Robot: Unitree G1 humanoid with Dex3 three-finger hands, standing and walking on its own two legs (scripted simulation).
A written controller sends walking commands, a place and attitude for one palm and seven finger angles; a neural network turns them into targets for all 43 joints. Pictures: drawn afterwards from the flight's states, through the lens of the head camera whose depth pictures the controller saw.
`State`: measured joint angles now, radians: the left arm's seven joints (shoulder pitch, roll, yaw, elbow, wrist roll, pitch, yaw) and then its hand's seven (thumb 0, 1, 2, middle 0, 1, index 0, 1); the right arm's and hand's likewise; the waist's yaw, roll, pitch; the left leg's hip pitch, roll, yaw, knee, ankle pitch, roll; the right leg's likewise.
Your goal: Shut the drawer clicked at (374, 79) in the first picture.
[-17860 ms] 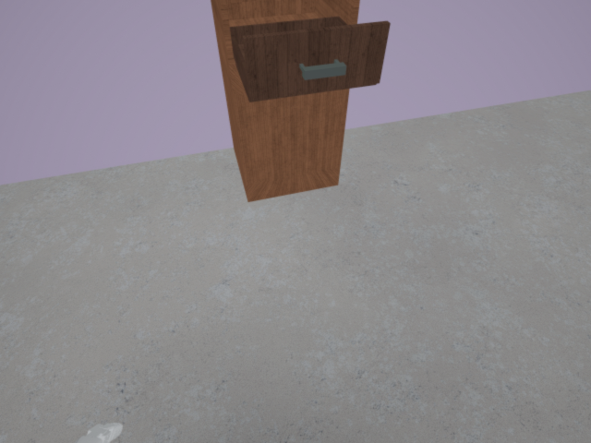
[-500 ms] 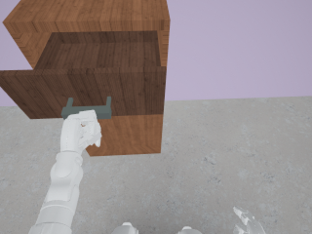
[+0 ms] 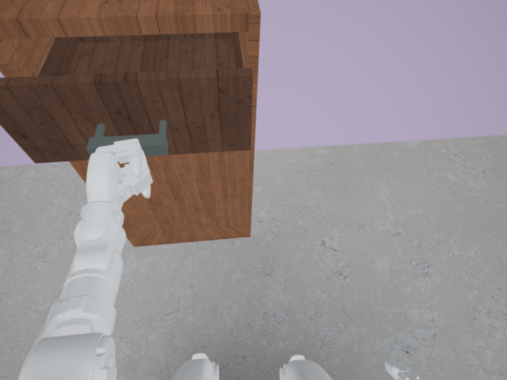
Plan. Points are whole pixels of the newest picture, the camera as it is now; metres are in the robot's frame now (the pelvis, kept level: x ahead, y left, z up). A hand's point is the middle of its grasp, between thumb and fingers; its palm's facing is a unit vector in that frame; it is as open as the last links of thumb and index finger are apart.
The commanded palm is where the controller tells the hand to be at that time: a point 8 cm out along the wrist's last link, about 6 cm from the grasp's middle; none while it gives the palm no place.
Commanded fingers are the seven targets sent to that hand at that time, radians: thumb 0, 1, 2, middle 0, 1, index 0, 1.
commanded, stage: push the drawer shut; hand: left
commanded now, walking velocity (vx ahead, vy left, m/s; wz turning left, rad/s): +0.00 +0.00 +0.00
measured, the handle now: (130, 136) +0.50 +0.20 +0.07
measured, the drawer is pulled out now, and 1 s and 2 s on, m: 0.12 0.00 0.00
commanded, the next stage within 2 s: pull the fist back off the drawer in 1.20 s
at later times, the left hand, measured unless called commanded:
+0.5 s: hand (151, 143) +0.49 +0.17 +0.06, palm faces +0.08 -1.00 -0.02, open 3.2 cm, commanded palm +0.47 +0.22 +0.07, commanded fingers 0.00 0.90 0.90 -1.40 -1.60 -1.40 -1.60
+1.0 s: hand (152, 121) +0.54 +0.17 +0.06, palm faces +0.08 -1.00 -0.02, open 3.0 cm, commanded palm +0.53 +0.21 +0.07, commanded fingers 0.00 0.90 0.90 -1.40 -1.60 -1.40 -1.60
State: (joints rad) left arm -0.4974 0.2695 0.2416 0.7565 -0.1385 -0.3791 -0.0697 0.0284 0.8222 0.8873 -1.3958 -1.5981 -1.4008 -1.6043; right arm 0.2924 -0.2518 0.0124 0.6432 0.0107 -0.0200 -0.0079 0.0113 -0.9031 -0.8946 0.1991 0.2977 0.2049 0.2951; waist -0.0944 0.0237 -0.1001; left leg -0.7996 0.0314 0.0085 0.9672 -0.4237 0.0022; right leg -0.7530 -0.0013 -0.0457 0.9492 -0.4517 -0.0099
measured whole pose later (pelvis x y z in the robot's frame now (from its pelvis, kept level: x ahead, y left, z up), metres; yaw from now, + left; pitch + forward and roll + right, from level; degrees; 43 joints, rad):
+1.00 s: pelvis +0.01 +0.01 -0.01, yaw -1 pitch +23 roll -3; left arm -0.96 0.47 0.42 1.20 -0.02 -0.41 -0.08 -0.01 0.79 0.92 -1.39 -1.60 -1.40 -1.60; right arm 0.42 -0.26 0.03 0.65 -0.04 0.07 0.03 0.01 -0.90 -0.89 0.20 0.30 0.21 0.30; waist -0.20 0.04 -0.11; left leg -0.99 0.05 0.00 1.04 -0.45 0.02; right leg -0.93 0.02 -0.05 0.98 -0.46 0.00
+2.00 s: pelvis +0.02 +0.02 -0.01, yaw -2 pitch +22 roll -3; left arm -0.79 0.38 0.37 1.03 -0.07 -0.40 -0.04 0.02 0.89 0.90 -1.39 -1.60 -1.40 -1.60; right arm 0.41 -0.25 0.02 0.61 -0.03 0.09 0.05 0.01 -0.90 -0.89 0.20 0.30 0.21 0.30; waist -0.16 0.04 -0.13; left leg -0.92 0.05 0.02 1.00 -0.46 0.03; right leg -0.86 0.02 -0.02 0.93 -0.45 0.02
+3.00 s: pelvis +0.03 +0.00 +0.06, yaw +0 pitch -2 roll +0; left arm 0.20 0.30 0.18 -0.11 -0.08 -0.07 0.08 0.01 0.89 0.90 -1.40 -1.60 -1.40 -1.60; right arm 0.19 -0.24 0.05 0.59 0.02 -0.02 -0.07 0.01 -0.90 -0.89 0.20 0.30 0.20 0.30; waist 0.03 0.06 0.01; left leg -0.17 0.02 0.02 0.47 -0.26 0.00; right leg -0.14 0.00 -0.03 0.46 -0.29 -0.01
